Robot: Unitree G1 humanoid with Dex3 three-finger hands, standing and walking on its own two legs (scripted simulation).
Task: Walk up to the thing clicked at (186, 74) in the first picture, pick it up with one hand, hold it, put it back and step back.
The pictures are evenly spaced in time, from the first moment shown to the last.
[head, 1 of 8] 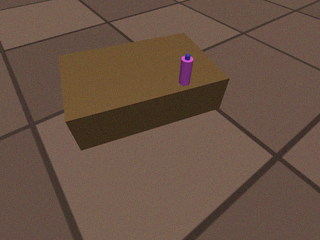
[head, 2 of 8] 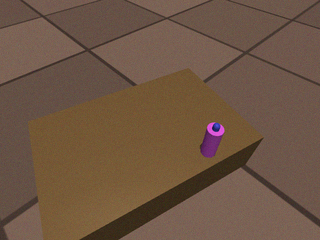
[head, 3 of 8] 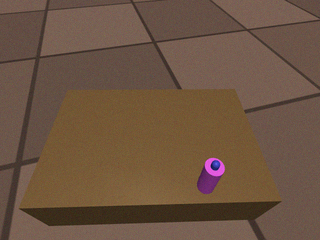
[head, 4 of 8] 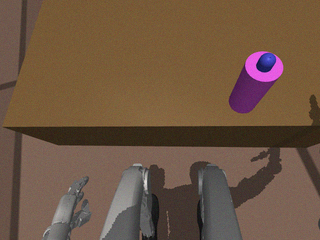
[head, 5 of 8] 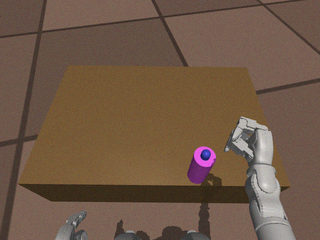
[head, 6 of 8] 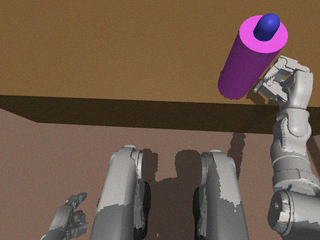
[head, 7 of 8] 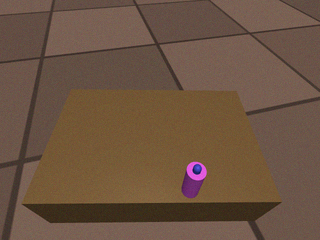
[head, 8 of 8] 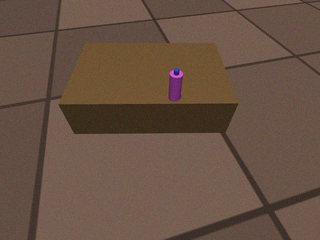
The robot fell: no
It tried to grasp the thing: yes
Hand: right
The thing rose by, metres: 0.00
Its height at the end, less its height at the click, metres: +0.00
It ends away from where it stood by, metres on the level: 0.08
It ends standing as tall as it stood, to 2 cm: yes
